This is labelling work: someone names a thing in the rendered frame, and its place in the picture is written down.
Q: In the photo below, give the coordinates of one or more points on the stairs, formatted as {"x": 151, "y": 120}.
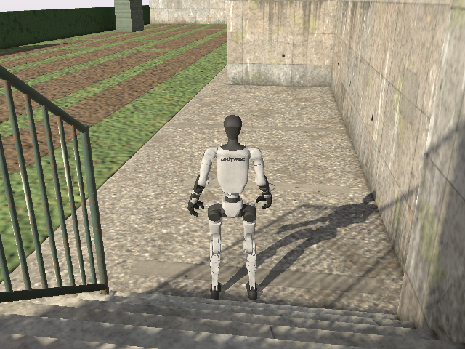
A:
{"x": 131, "y": 320}

